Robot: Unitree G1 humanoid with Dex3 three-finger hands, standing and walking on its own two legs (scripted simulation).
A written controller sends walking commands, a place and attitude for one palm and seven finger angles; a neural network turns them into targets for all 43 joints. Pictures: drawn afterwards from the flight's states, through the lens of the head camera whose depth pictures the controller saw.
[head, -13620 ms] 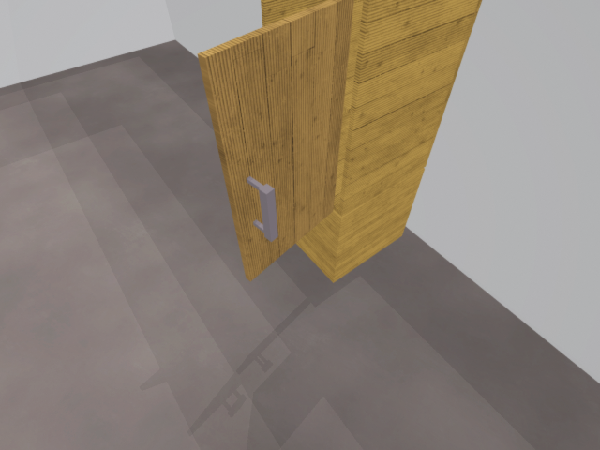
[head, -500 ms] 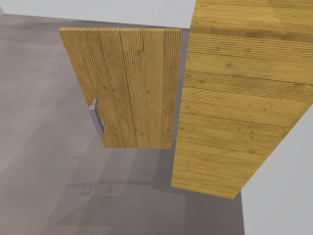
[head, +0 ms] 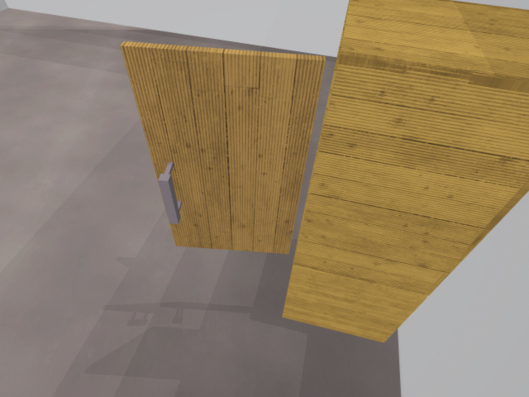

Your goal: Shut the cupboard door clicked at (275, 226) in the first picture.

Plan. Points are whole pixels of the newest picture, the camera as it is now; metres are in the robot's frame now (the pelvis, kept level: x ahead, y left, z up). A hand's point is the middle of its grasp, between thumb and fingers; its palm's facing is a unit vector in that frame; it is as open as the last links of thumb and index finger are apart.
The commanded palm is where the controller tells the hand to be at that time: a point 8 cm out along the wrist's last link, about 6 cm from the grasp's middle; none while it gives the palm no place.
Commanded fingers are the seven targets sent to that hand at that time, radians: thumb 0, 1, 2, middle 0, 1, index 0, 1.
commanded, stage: come to a stop and stand still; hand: left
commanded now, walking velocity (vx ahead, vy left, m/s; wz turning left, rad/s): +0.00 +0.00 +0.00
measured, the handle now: (172, 193) +0.55 +0.25 -0.08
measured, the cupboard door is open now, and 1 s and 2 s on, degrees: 100 100 100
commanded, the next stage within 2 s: look again from close up in 0.40 s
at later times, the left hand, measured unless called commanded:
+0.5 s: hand out of the picture +0.00 +0.18 -0.18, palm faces +0.01 -0.99 -0.16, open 7.4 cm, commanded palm none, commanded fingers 0.00 0.90 0.90 -0.20 -0.30 -0.20 -0.30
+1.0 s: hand out of the picture +0.00 +0.19 -0.18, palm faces +0.01 -0.99 -0.17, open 7.4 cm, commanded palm none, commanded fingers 0.00 0.90 0.90 -0.20 -0.30 -0.20 -0.30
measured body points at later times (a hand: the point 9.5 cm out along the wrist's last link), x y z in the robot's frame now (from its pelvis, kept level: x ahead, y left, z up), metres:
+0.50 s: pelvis +0.01 +0.01 +0.00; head +0.01 +0.03 +0.45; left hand +0.00 +0.23 -0.17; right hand +0.02 -0.21 -0.15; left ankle +0.02 +0.09 -0.74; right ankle -0.01 -0.12 -0.74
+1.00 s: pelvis +0.02 +0.02 +0.00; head +0.02 +0.03 +0.45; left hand +0.00 +0.24 -0.16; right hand +0.02 -0.21 -0.15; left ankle +0.02 +0.09 -0.74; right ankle -0.01 -0.12 -0.74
